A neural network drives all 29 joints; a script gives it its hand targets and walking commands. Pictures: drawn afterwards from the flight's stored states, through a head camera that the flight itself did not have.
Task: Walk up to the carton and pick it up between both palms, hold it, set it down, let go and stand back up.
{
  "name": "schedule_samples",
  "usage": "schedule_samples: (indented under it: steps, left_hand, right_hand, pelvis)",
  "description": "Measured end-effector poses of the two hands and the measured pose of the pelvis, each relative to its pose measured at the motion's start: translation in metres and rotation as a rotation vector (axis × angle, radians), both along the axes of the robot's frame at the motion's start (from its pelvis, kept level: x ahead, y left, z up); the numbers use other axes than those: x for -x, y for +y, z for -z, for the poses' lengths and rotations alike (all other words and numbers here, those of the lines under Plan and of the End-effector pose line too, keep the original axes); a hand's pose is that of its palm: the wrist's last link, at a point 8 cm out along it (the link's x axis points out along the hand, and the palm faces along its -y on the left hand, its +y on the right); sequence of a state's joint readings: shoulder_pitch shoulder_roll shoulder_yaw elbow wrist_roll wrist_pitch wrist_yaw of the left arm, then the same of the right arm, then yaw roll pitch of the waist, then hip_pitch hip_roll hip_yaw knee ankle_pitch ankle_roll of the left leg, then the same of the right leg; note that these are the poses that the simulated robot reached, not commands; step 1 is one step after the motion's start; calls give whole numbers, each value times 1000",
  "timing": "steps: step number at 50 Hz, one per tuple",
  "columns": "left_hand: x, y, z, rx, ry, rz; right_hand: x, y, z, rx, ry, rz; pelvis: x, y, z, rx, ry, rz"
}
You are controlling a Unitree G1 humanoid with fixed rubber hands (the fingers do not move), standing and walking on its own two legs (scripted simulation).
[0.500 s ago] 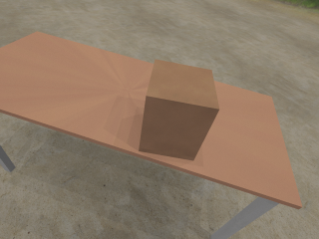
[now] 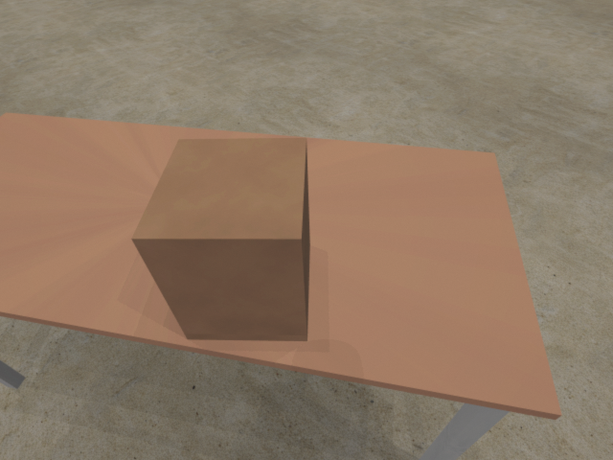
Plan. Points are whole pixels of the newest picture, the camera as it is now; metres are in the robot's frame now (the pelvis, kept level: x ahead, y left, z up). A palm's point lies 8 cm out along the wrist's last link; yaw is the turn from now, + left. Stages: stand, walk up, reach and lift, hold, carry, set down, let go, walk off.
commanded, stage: walk up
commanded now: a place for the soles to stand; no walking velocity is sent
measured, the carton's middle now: (244, 242) +0.45 +0.10 +0.03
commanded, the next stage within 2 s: none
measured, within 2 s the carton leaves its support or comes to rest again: neither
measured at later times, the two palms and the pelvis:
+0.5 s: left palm out of the picture +0.07 +0.35 -0.14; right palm out of the picture +0.08 -0.16 -0.14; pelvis -0.01 +0.09 -0.02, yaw +1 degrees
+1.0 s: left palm out of the picture -0.03 +0.38 -0.15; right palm out of the picture -0.01 -0.12 -0.13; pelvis -0.05 +0.13 -0.01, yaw -1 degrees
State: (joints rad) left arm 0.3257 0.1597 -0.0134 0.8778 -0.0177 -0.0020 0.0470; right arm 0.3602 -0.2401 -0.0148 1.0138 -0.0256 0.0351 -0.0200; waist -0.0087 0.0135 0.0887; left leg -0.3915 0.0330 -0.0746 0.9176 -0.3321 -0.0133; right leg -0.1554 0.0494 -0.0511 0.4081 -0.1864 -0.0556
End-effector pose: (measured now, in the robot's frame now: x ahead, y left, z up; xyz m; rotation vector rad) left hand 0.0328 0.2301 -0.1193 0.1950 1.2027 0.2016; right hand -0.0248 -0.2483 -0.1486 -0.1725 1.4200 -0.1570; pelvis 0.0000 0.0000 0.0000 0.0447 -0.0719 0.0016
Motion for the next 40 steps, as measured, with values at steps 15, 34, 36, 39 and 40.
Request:
schedule_samples:
  steps: [15,34,36,39,40]
  left_hand:
    - [-37,44,14,-57,-60,6]
    - [-17,164,22,-1,-47,40]
    - [-5,166,25,7,-16,48]
    - [17,164,30,20,37,62]
    - [24,163,31,25,53,66]
  right_hand:
    - [-69,8,1,106,-51,-11]
    - [-99,135,-33,83,-300,-58]
    - [-95,137,-35,89,-308,-66]
    - [-82,139,-33,91,-302,-63]
    - [-76,138,-32,90,-297,-55]
  pelvis:
    - [-9,26,13,72,27,5]
    - [29,129,6,91,50,-7]
    - [36,134,6,87,62,-10]
    - [43,137,7,75,71,1]
    - [45,138,8,71,73,7]
